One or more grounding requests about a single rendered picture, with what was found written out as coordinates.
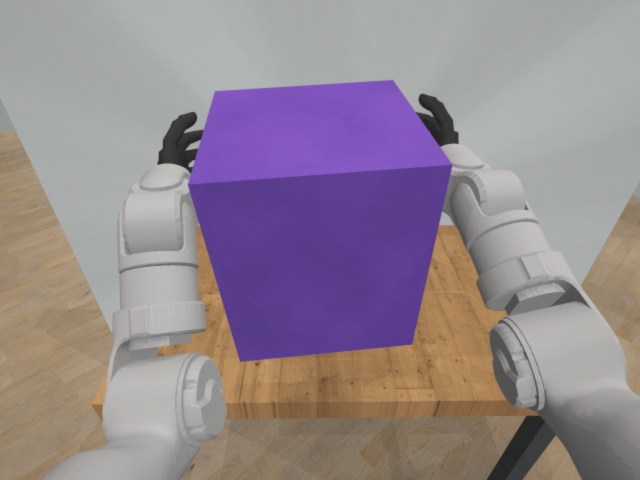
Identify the left robot forearm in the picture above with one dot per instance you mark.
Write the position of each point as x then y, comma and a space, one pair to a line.
157, 262

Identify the carton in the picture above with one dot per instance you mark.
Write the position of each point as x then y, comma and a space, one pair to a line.
319, 206

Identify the table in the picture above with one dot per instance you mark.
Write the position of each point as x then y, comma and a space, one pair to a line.
446, 372

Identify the robot left upper arm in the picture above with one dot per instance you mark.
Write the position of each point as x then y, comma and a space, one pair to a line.
158, 413

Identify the robot right hand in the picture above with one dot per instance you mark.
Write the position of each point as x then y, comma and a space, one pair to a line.
441, 125

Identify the right robot forearm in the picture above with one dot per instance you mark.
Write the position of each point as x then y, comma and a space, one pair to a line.
518, 271

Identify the robot left hand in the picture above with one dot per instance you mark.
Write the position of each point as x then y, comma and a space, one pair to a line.
176, 142

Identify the robot right upper arm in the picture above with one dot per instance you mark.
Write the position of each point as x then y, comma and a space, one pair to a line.
563, 363

